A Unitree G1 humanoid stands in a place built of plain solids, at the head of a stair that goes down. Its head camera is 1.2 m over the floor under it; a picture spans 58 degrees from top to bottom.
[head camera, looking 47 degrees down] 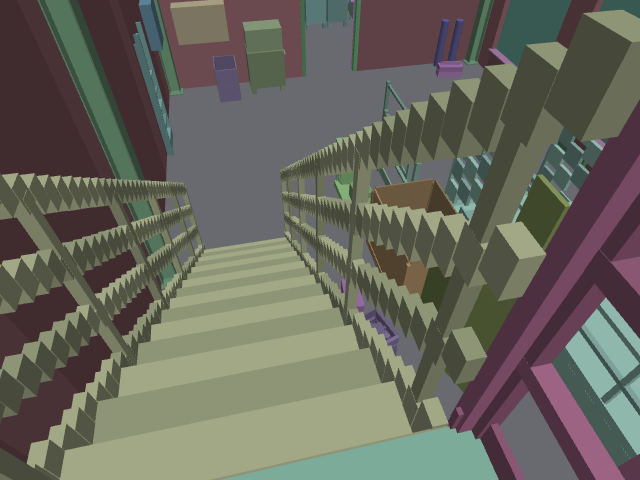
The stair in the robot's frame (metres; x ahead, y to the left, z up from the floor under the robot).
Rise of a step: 0.19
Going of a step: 0.23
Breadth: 1.14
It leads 12 degrees to the left of straight ahead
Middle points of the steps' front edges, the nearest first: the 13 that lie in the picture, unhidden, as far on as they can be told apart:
0.54 0.26 -0.19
0.77 0.31 -0.38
1.00 0.36 -0.57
1.22 0.41 -0.76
1.45 0.46 -0.95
1.68 0.51 -1.14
1.91 0.56 -1.33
2.13 0.61 -1.52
2.36 0.65 -1.71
2.59 0.70 -1.90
2.82 0.75 -2.10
3.04 0.80 -2.29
3.27 0.85 -2.48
